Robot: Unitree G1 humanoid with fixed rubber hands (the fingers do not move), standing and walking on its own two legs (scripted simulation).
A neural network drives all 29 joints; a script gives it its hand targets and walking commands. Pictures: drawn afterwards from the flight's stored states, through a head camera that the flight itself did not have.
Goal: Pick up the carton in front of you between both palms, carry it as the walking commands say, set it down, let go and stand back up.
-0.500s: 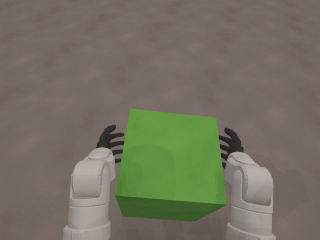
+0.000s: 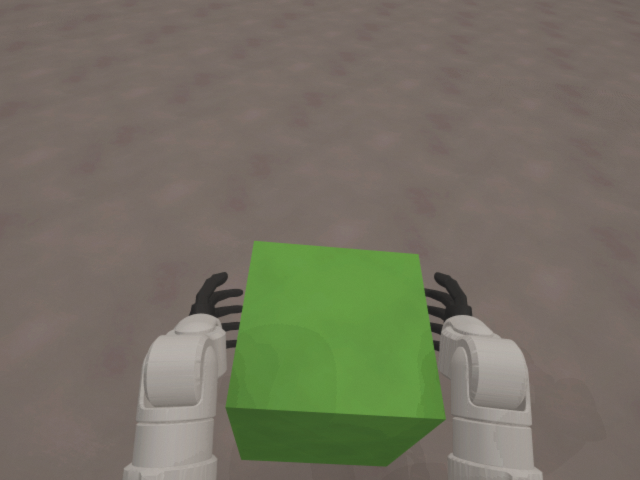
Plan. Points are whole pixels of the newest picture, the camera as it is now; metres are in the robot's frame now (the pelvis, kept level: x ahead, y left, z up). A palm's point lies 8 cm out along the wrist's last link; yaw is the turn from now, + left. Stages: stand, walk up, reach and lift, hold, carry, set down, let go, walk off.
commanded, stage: carry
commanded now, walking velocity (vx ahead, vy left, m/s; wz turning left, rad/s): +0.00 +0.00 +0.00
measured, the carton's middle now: (325, 362) +0.29 +0.01 -0.01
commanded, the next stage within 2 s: hold in 1.42 s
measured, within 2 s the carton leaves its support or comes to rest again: neither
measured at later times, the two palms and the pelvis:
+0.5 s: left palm (201, 368) +0.25 +0.16 +0.03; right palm (444, 370) +0.26 -0.14 +0.03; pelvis -0.03 +0.01 +0.00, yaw +0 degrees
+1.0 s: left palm (193, 389) +0.22 +0.16 +0.04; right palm (451, 392) +0.23 -0.14 +0.04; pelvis -0.06 +0.01 +0.00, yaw +0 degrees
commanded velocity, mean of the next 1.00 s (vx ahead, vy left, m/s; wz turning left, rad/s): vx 0.00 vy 0.00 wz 0.00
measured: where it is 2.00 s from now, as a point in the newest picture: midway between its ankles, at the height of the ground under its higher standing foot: outside the picture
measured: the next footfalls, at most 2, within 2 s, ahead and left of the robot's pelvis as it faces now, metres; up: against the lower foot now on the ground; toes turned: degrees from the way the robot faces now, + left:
none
